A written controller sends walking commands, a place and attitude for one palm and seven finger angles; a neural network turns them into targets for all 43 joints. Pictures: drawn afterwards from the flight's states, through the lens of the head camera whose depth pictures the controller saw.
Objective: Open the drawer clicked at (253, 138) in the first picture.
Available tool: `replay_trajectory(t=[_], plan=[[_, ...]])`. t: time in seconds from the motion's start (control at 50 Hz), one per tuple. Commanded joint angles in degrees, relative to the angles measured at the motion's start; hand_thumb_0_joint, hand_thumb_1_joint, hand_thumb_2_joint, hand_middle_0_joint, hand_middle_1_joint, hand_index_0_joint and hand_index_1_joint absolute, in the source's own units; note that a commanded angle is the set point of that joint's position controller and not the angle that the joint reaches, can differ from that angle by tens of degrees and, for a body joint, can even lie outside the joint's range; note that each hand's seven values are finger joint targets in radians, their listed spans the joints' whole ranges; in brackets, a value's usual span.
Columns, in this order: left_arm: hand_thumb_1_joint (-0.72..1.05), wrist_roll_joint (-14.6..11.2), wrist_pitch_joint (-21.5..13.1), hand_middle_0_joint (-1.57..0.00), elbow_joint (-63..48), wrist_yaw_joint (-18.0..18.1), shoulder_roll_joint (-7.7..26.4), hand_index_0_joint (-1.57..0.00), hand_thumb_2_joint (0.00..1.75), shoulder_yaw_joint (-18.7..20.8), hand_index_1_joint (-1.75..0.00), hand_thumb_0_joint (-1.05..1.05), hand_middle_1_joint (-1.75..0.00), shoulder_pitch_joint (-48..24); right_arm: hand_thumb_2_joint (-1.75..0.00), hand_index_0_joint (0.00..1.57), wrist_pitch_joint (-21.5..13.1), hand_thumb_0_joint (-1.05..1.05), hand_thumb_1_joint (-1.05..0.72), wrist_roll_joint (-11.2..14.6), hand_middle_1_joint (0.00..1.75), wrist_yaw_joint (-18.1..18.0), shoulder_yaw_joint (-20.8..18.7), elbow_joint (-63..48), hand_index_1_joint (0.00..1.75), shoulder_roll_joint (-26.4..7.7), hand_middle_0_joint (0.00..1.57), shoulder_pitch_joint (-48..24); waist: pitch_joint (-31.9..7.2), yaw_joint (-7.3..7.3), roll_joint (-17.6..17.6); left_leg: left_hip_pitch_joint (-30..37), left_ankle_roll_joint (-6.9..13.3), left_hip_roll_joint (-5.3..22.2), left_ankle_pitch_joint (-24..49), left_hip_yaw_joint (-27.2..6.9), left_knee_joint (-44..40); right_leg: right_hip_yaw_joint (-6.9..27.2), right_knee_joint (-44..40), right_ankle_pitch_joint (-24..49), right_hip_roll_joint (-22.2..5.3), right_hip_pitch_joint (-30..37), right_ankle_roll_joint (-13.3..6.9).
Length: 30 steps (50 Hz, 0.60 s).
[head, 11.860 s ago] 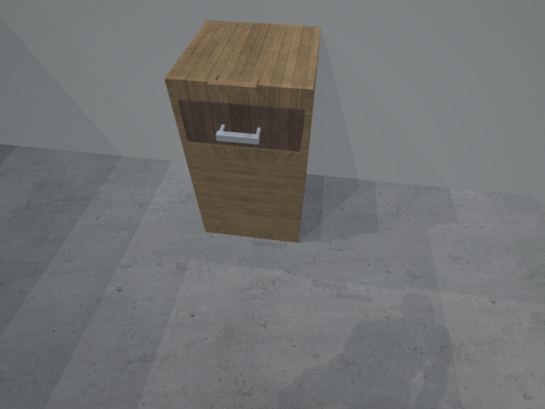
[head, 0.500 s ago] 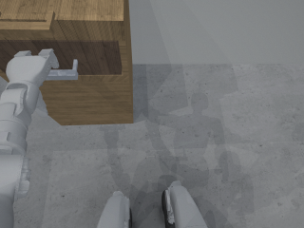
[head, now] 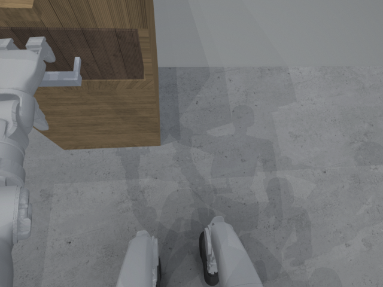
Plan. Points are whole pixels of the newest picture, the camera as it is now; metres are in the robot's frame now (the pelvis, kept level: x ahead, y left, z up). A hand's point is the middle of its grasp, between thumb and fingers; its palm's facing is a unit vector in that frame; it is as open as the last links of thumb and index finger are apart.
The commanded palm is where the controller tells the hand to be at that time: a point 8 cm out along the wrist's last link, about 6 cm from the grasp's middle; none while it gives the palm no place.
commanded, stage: lower the fingers behind the handle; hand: left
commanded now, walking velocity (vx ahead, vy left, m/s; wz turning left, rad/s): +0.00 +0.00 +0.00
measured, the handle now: (48, 70) +0.57 +0.27 -0.02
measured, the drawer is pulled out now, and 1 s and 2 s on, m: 0.00 0.00 0.00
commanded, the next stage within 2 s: lift the fingers back up to retry in 1.00 s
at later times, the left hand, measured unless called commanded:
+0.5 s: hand (30, 95) +0.51 +0.30 -0.02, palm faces -0.03 +0.03 -1.00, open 13.9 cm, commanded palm +0.51 +0.26 +0.00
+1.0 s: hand (30, 96) +0.51 +0.30 -0.02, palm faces -0.09 +0.05 -1.00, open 13.9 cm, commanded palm +0.51 +0.26 -0.01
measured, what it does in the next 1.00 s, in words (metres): lowers itself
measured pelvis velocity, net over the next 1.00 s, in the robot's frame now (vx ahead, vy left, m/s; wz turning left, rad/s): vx -0.04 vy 0.00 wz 0.01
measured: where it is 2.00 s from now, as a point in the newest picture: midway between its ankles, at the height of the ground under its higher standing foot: (182, 279)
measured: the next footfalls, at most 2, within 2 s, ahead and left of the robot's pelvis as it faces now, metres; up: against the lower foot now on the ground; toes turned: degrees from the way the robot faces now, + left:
none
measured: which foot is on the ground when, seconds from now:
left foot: down 0.00-1.00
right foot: down 0.00-1.00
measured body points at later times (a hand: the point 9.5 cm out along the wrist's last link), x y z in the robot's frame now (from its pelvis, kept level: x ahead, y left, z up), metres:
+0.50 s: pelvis -0.02 +0.00 -0.03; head +0.17 +0.03 +0.38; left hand +0.51 +0.29 +0.03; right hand +0.02 -0.27 -0.15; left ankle +0.00 +0.10 -0.61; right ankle +0.07 -0.13 -0.61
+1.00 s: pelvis -0.04 +0.00 -0.05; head +0.15 +0.02 +0.35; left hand +0.51 +0.29 +0.04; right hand -0.03 -0.27 -0.17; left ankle +0.00 +0.10 -0.61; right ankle +0.07 -0.13 -0.61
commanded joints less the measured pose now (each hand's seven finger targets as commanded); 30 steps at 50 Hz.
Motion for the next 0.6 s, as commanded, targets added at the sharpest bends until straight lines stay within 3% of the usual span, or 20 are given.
replay_trajectory(t=[0.0, 0.04, 0.1, 0.14, 0.18, 0.24, 0.28, 0.32, 0.38, 0.44, 0.46, 0.52, 0.58], plan=[[-0.50, -0.36, 2.97, -0.30, -3.44, 0.60, 11.27, -0.30, 0.30, -1.16, -1.20, 0.00, -1.20, -17.68, -0.90, 0.20, -0.29, 0.00, -0.90, 0.11, 0.30, -0.86, -4.05, -1.79, 0.30, -11.40, 0.20, 11.48, -28.24, -1.18, 5.71, 18.25, 1.14, -0.94, 22.44, -0.32, -9.56, -1.51, -6.22, 11.98, 2.33, 19.02, -3.17], [-0.50, -1.34, 2.30, -0.30, -4.73, -1.73, 10.53, -0.30, 0.30, -1.99, -1.20, 0.00, -1.20, -19.19, -0.90, 0.20, -0.56, 0.00, -0.90, 0.22, 0.30, -1.27, -4.33, -1.90, 0.30, -11.29, 0.20, 12.25, -29.88, -2.19, 4.22, 18.09, 1.42, -0.88, 22.47, -0.33, -8.96, -1.25, -6.23, 12.98, 2.17, 20.03, -2.86], [-0.50, -2.59, -0.37, -0.30, -8.60, -4.55, 11.66, -0.30, 0.30, -1.09, -1.20, 0.00, -1.20, -20.46, -0.90, 0.20, -0.94, 0.00, -0.90, 0.07, 0.30, -1.84, -4.68, -1.82, 0.30, -10.97, 0.20, 12.61, -33.18, -2.28, 4.97, 18.43, 1.57, -0.97, 23.36, -0.44, -7.99, -0.75, -5.56, 14.60, 2.07, 21.41, -2.85], [-0.50, -2.78, -1.20, -0.30, -6.66, -5.83, 10.44, -0.30, 0.30, -1.24, -1.20, 0.00, -1.20, -16.54, -0.90, 0.20, -0.94, 0.00, -0.90, 0.18, 0.30, -1.91, -4.54, -1.85, 0.30, -10.76, 0.20, 12.49, -31.01, -1.49, 4.51, 18.05, 1.37, -0.93, 23.75, -0.73, -7.68, -1.07, -4.69, 13.90, 2.05, 19.59, -3.06], [-0.50, -2.47, -2.24, -0.30, -5.92, -6.38, 7.94, -0.30, 0.30, -2.94, -1.20, 0.00, -1.20, -16.21, -0.90, 0.20, -1.10, 0.00, -0.90, 0.27, 0.30, -2.11, -4.50, -1.87, 0.30, -10.50, 0.20, 11.79, -26.43, -2.28, 3.84, 16.12, 1.41, -0.72, 21.38, -0.71, -7.26, -1.29, -4.75, 11.39, 2.00, 15.96, -3.15], [-0.50, -1.71, -4.05, -0.30, -7.90, -5.64, 7.82, -0.30, 0.30, -2.64, -1.20, 0.00, -1.20, -16.91, -0.90, 0.20, -1.23, 0.00, -0.90, 0.07, 0.30, -1.93, -4.72, -2.20, 0.30, -10.49, 0.20, 11.62, -28.01, -1.56, 6.75, 17.40, 0.87, -0.70, 22.25, -1.30, -6.32, -1.60, -3.10, 10.15, 1.96, 12.77, -3.58], [-0.50, -1.51, -4.29, -0.30, -7.44, -5.04, 6.77, -0.30, 0.30, -3.11, -1.20, 0.00, -1.20, -16.29, -0.90, 0.20, -1.16, 0.00, -0.90, -0.04, 0.30, -1.77, -4.87, -2.26, 0.30, -10.41, 0.20, 11.49, -27.78, -1.54, 6.43, 17.41, 0.59, -0.56, 22.84, -1.70, -5.59, -1.87, -2.32, 9.63, 2.09, 10.96, -3.72], [-0.50, -1.64, -4.05, -0.30, -6.85, -4.35, 4.42, -0.30, 0.30, -4.33, -1.20, 0.00, -1.20, -17.59, -0.90, 0.20, -1.27, 0.00, -0.90, -0.03, 0.30, -1.51, -5.17, -2.17, 0.30, -10.30, 0.20, 11.59, -26.99, -2.60, 5.93, 16.96, 0.54, -0.48, 21.89, -2.10, -5.09, -2.10, -1.84, 8.45, 2.06, 8.70, -3.69], [-0.50, -1.27, -2.70, -0.30, -5.79, -3.16, 6.53, -0.30, 0.30, -3.89, -1.20, 0.00, -1.20, -19.97, -0.90, 0.20, -1.31, 0.00, -0.90, 0.02, 0.30, -1.23, -4.87, -2.36, 0.30, -10.90, 0.20, 11.69, -26.74, -2.72, 6.35, 14.03, 0.58, -0.80, 18.14, -2.02, -4.67, -2.26, -1.10, 6.16, 2.05, 8.14, -3.75], [-0.50, -1.03, -0.80, -0.30, -4.52, -2.78, 6.34, -0.30, 0.30, -4.30, -1.20, 0.00, -1.20, -20.72, -0.90, 0.20, -1.28, 0.00, -0.90, 0.11, 0.30, -1.03, -4.82, -2.43, 0.30, -11.04, 0.20, 12.13, -28.15, -3.12, 6.01, 13.39, 0.76, -0.94, 17.63, -1.80, -4.08, -2.28, -0.61, 6.21, 2.05, 8.36, -3.66], [-0.50, -0.99, -0.07, -0.30, -4.21, -2.89, 7.27, -0.30, 0.30, -4.01, -1.20, 0.00, -1.20, -20.93, -0.90, 0.20, -1.23, 0.00, -0.90, 0.12, 0.30, -0.97, -4.60, -2.51, 0.30, -11.21, 0.20, 12.16, -28.25, -2.81, 6.38, 12.73, 0.72, -0.96, 17.05, -1.86, -4.08, -2.39, -0.34, 5.88, 2.08, 8.48, -3.75], [-0.50, -0.94, 1.99, -0.30, -2.44, -3.75, 7.31, -0.30, 0.30, -5.03, -1.20, 0.00, -1.20, -23.26, -0.90, 0.20, -1.24, 0.00, -0.90, 0.43, 0.30, -1.13, -4.18, -2.57, 0.30, -11.36, 0.20, 12.18, -26.73, -4.09, 4.98, 10.35, 1.05, -1.01, 14.13, -1.91, -4.06, -2.46, -0.19, 4.26, 1.96, 7.94, -3.59], [-0.50, -1.50, 3.44, -0.30, -1.60, -5.64, 8.32, -0.30, 0.30, -5.25, -1.20, 0.00, -1.20, -22.48, -0.90, 0.20, -1.37, 0.00, -0.90, 0.87, 0.30, -1.30, -3.73, -3.08, 0.30, -11.41, 0.20, 11.78, -27.19, -3.81, 4.91, 7.51, 1.57, -1.30, 11.32, -0.98, -3.61, -2.00, -0.26, 3.17, 1.94, 9.60, -3.42]])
